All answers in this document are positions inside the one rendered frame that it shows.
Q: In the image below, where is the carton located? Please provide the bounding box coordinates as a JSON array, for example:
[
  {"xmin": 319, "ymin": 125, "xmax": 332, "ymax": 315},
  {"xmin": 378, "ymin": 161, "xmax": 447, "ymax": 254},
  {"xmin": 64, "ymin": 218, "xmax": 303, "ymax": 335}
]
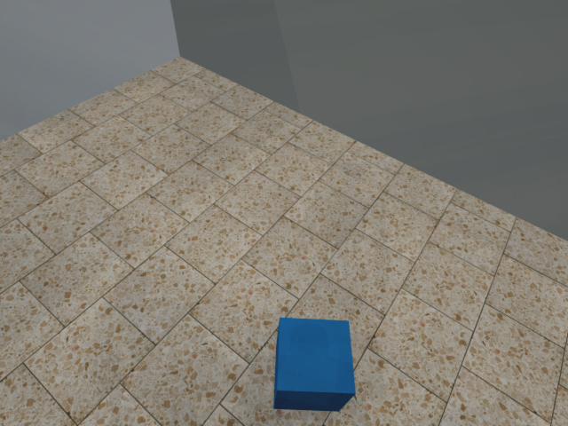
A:
[{"xmin": 273, "ymin": 318, "xmax": 356, "ymax": 412}]

